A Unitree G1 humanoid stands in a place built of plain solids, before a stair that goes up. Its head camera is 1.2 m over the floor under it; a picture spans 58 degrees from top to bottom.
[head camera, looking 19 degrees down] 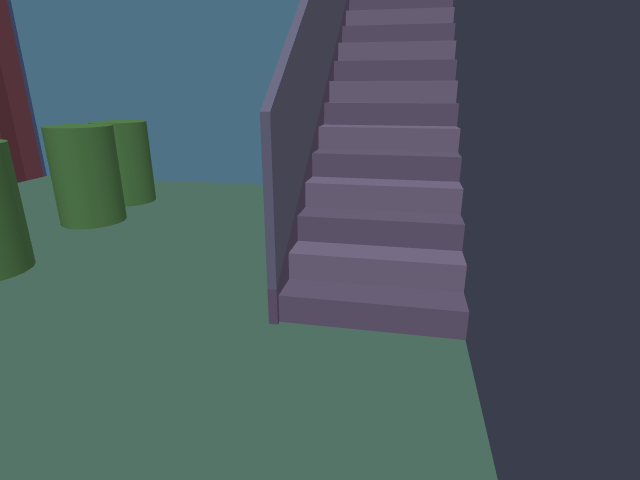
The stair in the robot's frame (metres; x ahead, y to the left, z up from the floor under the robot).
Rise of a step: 0.16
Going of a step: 0.22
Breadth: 0.99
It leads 11 degrees to the right of straight ahead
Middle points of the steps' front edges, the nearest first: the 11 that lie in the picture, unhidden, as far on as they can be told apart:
2.01 -0.26 0.16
2.23 -0.30 0.32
2.45 -0.34 0.48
2.67 -0.39 0.64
2.89 -0.43 0.80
3.11 -0.47 0.96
3.34 -0.51 1.12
3.56 -0.56 1.28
3.78 -0.60 1.44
4.00 -0.64 1.60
4.22 -0.68 1.75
